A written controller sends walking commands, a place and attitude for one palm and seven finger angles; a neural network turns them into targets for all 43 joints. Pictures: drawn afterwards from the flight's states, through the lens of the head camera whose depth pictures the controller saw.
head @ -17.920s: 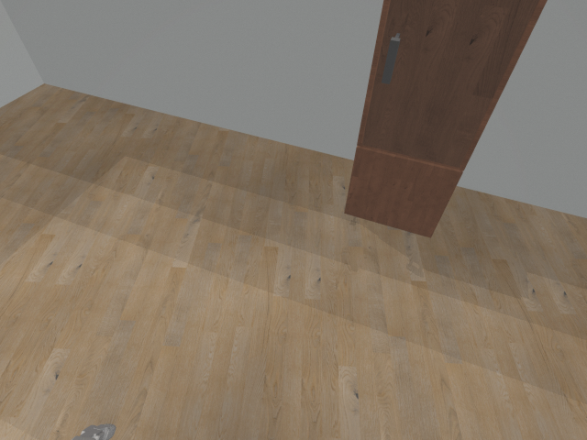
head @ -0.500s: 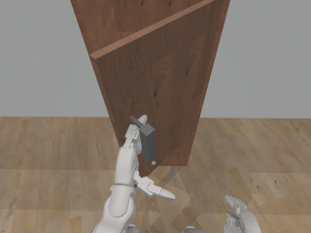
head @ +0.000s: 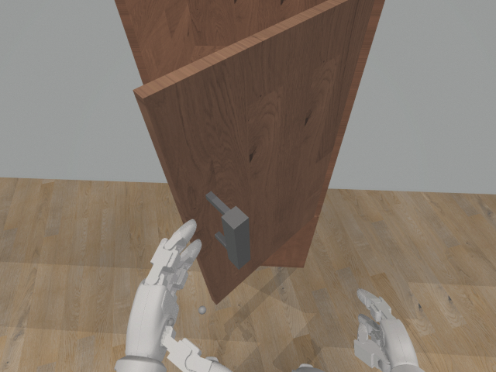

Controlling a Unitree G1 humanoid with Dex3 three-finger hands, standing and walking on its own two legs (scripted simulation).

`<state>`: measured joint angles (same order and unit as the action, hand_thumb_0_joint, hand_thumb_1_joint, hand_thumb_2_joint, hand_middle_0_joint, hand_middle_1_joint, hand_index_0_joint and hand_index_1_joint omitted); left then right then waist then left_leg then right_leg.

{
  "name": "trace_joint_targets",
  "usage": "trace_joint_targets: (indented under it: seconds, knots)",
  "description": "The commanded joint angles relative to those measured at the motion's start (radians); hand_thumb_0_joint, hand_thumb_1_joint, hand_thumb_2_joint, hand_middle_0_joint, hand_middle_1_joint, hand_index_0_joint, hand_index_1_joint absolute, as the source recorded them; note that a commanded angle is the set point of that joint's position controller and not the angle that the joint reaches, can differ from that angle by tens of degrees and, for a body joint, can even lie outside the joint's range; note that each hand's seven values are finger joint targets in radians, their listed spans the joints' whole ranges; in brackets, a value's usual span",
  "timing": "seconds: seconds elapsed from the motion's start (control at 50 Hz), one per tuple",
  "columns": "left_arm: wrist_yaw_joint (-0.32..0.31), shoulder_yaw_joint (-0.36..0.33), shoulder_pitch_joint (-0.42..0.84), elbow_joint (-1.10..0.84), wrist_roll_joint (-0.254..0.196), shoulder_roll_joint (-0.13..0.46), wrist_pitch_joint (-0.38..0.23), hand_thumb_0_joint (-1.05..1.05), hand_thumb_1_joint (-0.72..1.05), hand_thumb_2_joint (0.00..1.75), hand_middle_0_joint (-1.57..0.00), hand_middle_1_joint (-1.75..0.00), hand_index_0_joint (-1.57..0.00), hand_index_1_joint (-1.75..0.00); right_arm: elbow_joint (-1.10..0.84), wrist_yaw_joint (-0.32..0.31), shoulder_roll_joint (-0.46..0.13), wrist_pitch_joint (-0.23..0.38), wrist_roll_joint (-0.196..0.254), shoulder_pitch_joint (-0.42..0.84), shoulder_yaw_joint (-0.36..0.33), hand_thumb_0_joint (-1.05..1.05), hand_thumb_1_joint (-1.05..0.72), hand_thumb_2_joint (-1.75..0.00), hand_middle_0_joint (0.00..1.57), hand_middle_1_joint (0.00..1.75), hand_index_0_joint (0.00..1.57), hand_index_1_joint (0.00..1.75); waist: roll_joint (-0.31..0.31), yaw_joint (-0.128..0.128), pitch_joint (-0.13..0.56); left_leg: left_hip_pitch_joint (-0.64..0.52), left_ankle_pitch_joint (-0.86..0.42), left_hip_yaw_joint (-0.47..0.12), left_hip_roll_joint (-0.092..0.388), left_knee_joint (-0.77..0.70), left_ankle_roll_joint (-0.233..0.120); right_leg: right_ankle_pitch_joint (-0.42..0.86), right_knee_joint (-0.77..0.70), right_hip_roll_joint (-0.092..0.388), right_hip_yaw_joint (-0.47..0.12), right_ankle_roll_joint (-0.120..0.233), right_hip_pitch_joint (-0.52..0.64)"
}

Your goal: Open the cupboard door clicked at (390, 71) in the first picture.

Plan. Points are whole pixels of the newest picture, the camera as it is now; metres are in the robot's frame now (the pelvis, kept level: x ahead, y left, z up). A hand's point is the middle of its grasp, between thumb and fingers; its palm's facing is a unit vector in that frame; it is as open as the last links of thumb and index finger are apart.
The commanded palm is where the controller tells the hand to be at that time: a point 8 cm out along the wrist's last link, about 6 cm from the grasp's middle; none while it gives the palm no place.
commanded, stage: slide the hand sideways off the handle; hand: left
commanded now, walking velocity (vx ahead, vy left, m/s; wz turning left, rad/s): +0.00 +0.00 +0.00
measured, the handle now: (227, 230) +0.31 +0.06 +0.08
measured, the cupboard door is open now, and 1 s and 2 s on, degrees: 46 46 46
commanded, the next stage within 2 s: draw the hand back to the body in 0.28 s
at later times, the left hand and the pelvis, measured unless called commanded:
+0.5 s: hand (167, 328) +0.17 +0.11 +0.09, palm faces -0.05 -1.00 -0.02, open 16.3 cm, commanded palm +0.14 +0.17 +0.10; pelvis -0.02 +0.01 -0.01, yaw +0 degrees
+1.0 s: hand (83, 305) +0.18 +0.19 +0.14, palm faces +0.11 -0.96 -0.25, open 15.6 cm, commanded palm +0.14 +0.24 +0.17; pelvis +0.00 +0.02 +0.03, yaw +0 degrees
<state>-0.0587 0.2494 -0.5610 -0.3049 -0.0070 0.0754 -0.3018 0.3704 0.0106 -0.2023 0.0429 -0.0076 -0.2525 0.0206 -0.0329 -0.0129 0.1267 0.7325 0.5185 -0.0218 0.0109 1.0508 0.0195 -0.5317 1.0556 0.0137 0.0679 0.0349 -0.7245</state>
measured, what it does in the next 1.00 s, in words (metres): stands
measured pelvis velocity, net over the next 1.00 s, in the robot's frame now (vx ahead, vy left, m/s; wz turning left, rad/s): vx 0.00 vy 0.02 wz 0.00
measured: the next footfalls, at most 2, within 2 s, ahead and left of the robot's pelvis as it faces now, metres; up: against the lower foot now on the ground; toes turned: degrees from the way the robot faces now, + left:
none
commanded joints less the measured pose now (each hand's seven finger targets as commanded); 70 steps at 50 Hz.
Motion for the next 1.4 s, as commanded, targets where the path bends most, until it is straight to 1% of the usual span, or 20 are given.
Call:
trace_joint_targets:
  seconds: [0.0,0.06,0.1,0.18,0.34,0.42,0.46,0.52,0.58,0.7,0.76,0.86,0.88,0.9,0.94,0.98,1.06,1.24,1.28,1.38]
  knots:
    - [0.030,-0.037,-0.029,-0.265,-0.034,0.004,-0.086,0.00,-0.50,0.30,-0.15,-0.30,-0.15,-0.30,-0.169,-0.013,-0.092,0.065,0.005,0.031,-0.047,0.00,-0.90,-0.90,0.20,0.30,0.20,0.30,0.084,0.024,0.162,-0.044,-0.270,0.005,-0.043,-0.091,-0.041,0.421,-0.157,-0.007,-0.057,-0.023,0.154]
    - [0.059,-0.093,-0.092,-0.266,-0.049,0.050,-0.093,0.00,-0.50,0.30,-0.15,-0.30,-0.15,-0.30,-0.170,-0.020,-0.096,0.066,0.008,0.033,-0.054,0.00,-0.90,-0.90,0.20,0.30,0.20,0.30,0.093,0.011,0.179,-0.014,-0.266,0.005,-0.044,-0.077,-0.040,0.423,-0.153,-0.003,-0.070,-0.025,0.171]
    - [0.081,-0.085,-0.073,-0.283,-0.060,0.052,-0.100,0.00,-0.50,0.30,-0.15,-0.30,-0.15,-0.30,-0.169,-0.023,-0.097,0.069,0.011,0.029,-0.053,0.00,-0.90,-0.90,0.20,0.30,0.20,0.30,0.080,0.026,0.170,-0.009,-0.253,0.005,-0.045,-0.068,-0.041,0.403,-0.151,-0.001,-0.072,-0.027,0.149]
    - [0.119,-0.121,-0.151,-0.287,-0.092,0.065,-0.102,0.00,-0.50,0.30,-0.15,-0.30,-0.15,-0.30,-0.177,-0.031,-0.097,0.072,0.019,0.038,-0.061,0.00,-0.90,-0.90,0.20,0.30,0.20,0.30,0.080,0.011,0.177,0.005,-0.241,0.005,-0.045,-0.061,-0.040,0.377,-0.154,0.000,-0.080,-0.029,0.153]
    - [0.116,-0.120,-0.062,-0.290,-0.101,0.078,-0.105,0.00,-0.50,0.30,-0.15,-0.30,-0.15,-0.30,-0.178,-0.044,-0.108,0.090,0.022,0.038,-0.058,0.00,-0.90,-0.90,0.20,0.30,0.20,0.30,0.077,0.029,0.130,0.034,-0.148,-0.002,-0.042,-0.050,-0.043,0.162,-0.170,-0.009,-0.076,-0.019,0.063]
    - [0.091,-0.155,-0.062,-0.365,-0.095,0.120,-0.077,0.00,-0.50,0.30,-0.15,-0.30,-0.15,-0.30,-0.196,-0.048,-0.105,0.089,0.030,0.039,-0.053,0.00,-0.90,-0.90,0.20,0.30,0.20,0.30,0.010,0.003,0.172,-0.030,-0.157,-0.001,-0.040,-0.101,-0.045,0.153,-0.175,-0.018,-0.054,-0.009,0.099]
    - [0.079,-0.171,-0.076,-0.383,-0.100,0.127,-0.045,0.00,-0.50,0.30,-0.15,-0.30,-0.15,-0.30,-0.200,-0.051,-0.104,0.088,0.034,0.043,-0.051,0.00,-0.90,-0.90,0.20,0.30,0.20,0.30,0.016,-0.004,0.179,-0.054,-0.167,-0.006,-0.037,-0.128,-0.046,0.170,-0.185,-0.023,-0.037,-0.009,0.125]
    - [0.080,-0.174,-0.054,-0.360,-0.110,0.120,0.005,0.00,-0.50,0.30,-0.15,-0.30,-0.15,-0.30,-0.191,-0.058,-0.105,0.089,0.040,0.044,-0.039,0.00,-0.90,-0.90,0.20,0.30,0.20,0.30,0.047,0.015,0.095,-0.057,-0.131,-0.005,-0.034,-0.155,-0.046,0.129,-0.232,-0.025,-0.035,-0.019,0.115]
    - [0.092,-0.207,-0.056,-0.337,-0.124,0.134,0.046,0.00,-0.50,0.30,-0.15,-0.30,-0.15,-0.30,-0.181,-0.066,-0.110,0.098,0.041,0.051,-0.033,0.00,-0.90,-0.90,0.20,0.30,0.20,0.30,0.070,0.013,0.061,-0.067,-0.115,-0.007,-0.032,-0.177,-0.047,0.094,-0.267,-0.025,-0.037,-0.022,0.128]
    - [0.132,-0.278,-0.071,-0.402,-0.167,0.173,0.071,0.00,-0.50,0.30,-0.15,-0.30,-0.15,-0.30,-0.163,-0.070,-0.112,0.125,0.047,0.048,-0.031,0.00,-0.90,-0.90,0.20,0.30,0.20,0.30,0.012,-0.004,0.094,-0.146,-0.197,-0.009,-0.029,-0.221,-0.043,0.210,-0.270,-0.029,-0.012,-0.018,0.196]
    - [0.152,-0.309,-0.057,-0.413,-0.186,0.195,0.078,0.00,-0.50,0.30,-0.15,-0.30,-0.15,-0.30,-0.148,-0.073,-0.116,0.135,0.050,0.053,-0.028,0.00,-0.90,-0.90,0.20,0.30,0.20,0.30,0.002,-0.005,0.069,-0.164,-0.218,-0.015,-0.027,-0.238,-0.042,0.234,-0.280,-0.033,-0.002,-0.017,0.210]
    - [0.190,-0.366,-0.062,-0.423,-0.222,0.220,0.099,0.00,-0.32,0.37,-0.16,-0.30,-0.16,-0.30,-0.126,-0.077,-0.120,0.151,0.055,0.057,-0.027,0.00,-0.90,-0.90,0.20,0.30,0.20,0.30,-0.005,-0.010,0.076,-0.213,-0.286,-0.021,-0.025,-0.261,-0.040,0.313,-0.292,-0.037,0.010,-0.017,0.252]
    - [0.077,-0.404,-0.068,-0.484,-0.083,0.380,0.141,0.00,-0.29,0.39,-0.16,-0.30,-0.16,-0.30,-0.133,-0.106,-0.117,0.131,0.041,0.053,-0.028,0.00,-0.90,-0.90,0.20,0.30,0.20,0.30,-0.034,-0.056,0.084,-0.230,-0.318,-0.006,-0.009,-0.310,-0.040,0.329,-0.341,-0.005,-0.050,-0.004,0.301]
    - [0.030,-0.377,-0.114,-0.474,-0.070,0.301,0.174,0.00,-0.26,0.40,-0.16,-0.30,-0.16,-0.30,-0.131,-0.115,-0.096,0.124,0.036,0.045,-0.018,0.00,-0.90,-0.90,0.20,0.30,0.20,0.30,-0.035,-0.035,0.057,-0.255,-0.326,-0.003,-0.013,-0.320,-0.039,0.333,-0.359,-0.002,-0.038,-0.006,0.296]
    - [-0.012,-0.351,-0.095,-0.458,-0.044,0.276,0.211,0.00,-0.18,0.43,-0.16,-0.30,-0.16,-0.30,-0.110,-0.118,-0.100,0.111,0.031,0.044,-0.013,0.00,-0.90,-0.90,0.20,0.30,0.20,0.30,-0.031,-0.023,0.015,-0.283,-0.345,-0.008,-0.004,-0.342,-0.038,0.333,-0.380,-0.002,-0.021,-0.012,0.305]
    - [-0.038,-0.370,-0.058,-0.454,-0.032,0.297,0.223,0.00,-0.12,0.47,-0.16,-0.30,-0.16,-0.30,-0.098,-0.124,-0.106,0.107,0.028,0.061,-0.010,0.00,-0.90,-0.90,0.20,0.30,0.20,0.30,0.012,-0.019,0.004,-0.318,-0.342,-0.009,-0.002,-0.368,-0.042,0.335,-0.414,-0.003,-0.020,-0.016,0.331]
    - [-0.071,-0.418,-0.006,-0.421,-0.022,0.331,0.227,0.00,0.02,0.52,-0.17,-0.30,-0.17,-0.30,-0.066,-0.130,-0.109,0.113,0.023,0.095,0.002,0.00,-0.90,-0.90,0.20,0.30,0.20,0.30,-0.015,-0.028,-0.025,-0.376,-0.308,-0.015,-0.004,-0.441,-0.041,0.293,-0.476,-0.001,-0.017,-0.013,0.388]
    - [-0.083,-0.517,0.028,-0.392,-0.026,0.363,0.209,0.00,0.34,0.66,-0.18,-0.30,-0.18,-0.30,0.011,-0.119,-0.107,0.140,0.012,0.139,0.004,0.00,-0.90,-0.90,0.20,0.30,0.20,0.30,-0.028,-0.046,-0.054,-0.499,-0.445,-0.008,0.002,-0.563,-0.032,0.408,-0.566,-0.003,-0.008,-0.014,0.529]
    - [-0.084,-0.553,0.034,-0.357,-0.033,0.376,0.209,0.00,0.41,0.69,-0.18,-0.30,-0.18,-0.30,0.026,-0.120,-0.108,0.137,0.010,0.156,0.001,0.00,-0.90,-0.90,0.20,0.30,0.20,0.30,0.011,-0.050,-0.070,-0.510,-0.449,-0.001,0.002,-0.582,-0.034,0.428,-0.590,-0.003,-0.009,-0.016,0.558]
    - [-0.085,-0.615,0.093,-0.368,-0.037,0.410,0.190,0.00,0.58,0.76,-0.19,-0.30,-0.19,-0.30,0.053,-0.116,-0.111,0.138,0.006,0.170,-0.007,0.00,-0.90,-0.90,0.20,0.30,0.20,0.30,-0.032,-0.056,-0.057,-0.567,-0.493,0.009,0.001,-0.623,-0.033,0.466,-0.628,-0.001,-0.014,-0.014,0.609]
